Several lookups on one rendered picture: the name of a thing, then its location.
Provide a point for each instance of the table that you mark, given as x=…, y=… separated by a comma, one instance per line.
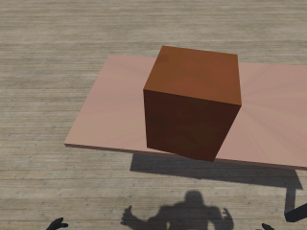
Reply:
x=270, y=129

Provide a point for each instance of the carton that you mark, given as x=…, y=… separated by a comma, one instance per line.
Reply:
x=191, y=99

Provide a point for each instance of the robot left hand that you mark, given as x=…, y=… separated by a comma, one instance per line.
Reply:
x=56, y=224

